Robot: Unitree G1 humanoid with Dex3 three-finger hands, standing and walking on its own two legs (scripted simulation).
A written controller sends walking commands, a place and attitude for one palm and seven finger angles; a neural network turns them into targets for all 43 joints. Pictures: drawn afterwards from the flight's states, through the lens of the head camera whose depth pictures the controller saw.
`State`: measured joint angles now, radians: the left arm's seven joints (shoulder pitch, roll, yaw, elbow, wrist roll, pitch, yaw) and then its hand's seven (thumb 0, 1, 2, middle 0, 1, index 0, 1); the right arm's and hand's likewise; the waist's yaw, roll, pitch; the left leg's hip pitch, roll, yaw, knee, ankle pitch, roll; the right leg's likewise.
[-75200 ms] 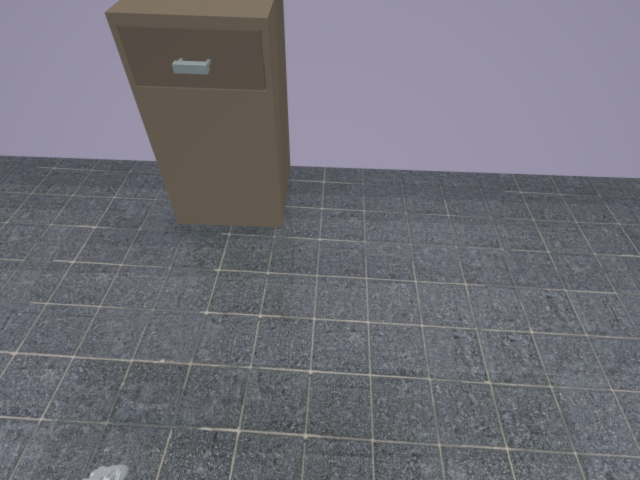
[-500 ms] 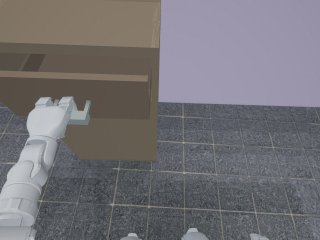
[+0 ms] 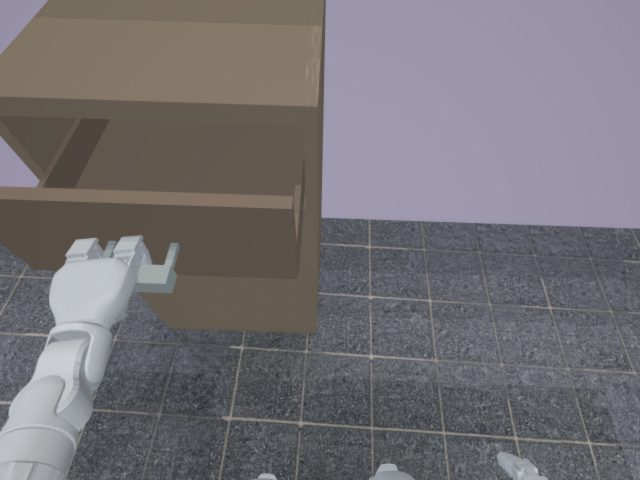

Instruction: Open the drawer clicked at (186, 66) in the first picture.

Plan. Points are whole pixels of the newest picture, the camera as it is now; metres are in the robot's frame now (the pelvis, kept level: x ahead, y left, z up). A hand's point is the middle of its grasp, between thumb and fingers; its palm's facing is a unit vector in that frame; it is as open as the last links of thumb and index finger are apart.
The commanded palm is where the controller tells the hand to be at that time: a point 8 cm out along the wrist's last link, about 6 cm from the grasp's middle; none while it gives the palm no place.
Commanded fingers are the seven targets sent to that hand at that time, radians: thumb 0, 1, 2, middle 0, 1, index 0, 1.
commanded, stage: pull the drawer open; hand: left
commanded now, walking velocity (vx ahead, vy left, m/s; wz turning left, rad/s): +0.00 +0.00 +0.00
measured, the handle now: (138, 263) +0.38 +0.26 +0.01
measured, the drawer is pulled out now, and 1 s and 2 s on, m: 0.14 0.25 0.30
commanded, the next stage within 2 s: open the thumb to release the handle in 1.58 s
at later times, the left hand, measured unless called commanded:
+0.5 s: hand (103, 342) +0.28 +0.29 -0.01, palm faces -0.05 -0.02 -1.00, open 6.0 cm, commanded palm +0.25 +0.27 +0.03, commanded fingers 0.00 0.90 0.90 -0.40 -1.35 -0.40 -1.35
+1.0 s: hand (87, 387) +0.23 +0.29 -0.01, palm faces -0.05 -0.02 -1.00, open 6.0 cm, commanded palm +0.19 +0.28 +0.03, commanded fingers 0.00 0.90 0.90 -0.40 -1.35 -0.40 -1.35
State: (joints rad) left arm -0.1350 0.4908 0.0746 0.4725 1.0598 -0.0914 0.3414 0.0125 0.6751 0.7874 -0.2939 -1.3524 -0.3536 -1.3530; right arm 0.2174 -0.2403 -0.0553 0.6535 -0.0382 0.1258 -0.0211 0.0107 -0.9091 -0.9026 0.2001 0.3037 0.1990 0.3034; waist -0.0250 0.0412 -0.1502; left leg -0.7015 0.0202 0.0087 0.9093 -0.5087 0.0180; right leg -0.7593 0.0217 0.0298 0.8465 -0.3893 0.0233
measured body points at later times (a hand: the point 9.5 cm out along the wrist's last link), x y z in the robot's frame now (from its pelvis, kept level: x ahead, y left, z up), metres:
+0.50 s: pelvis +0.00 -0.01 +0.00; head +0.06 -0.01 +0.44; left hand +0.28 +0.28 +0.04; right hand +0.15 -0.26 -0.12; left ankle -0.05 +0.10 -0.69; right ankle +0.01 -0.14 -0.69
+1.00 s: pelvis +0.01 -0.01 +0.00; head +0.07 -0.01 +0.44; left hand +0.23 +0.28 +0.04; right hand +0.19 -0.25 -0.11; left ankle -0.05 +0.10 -0.69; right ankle +0.01 -0.14 -0.69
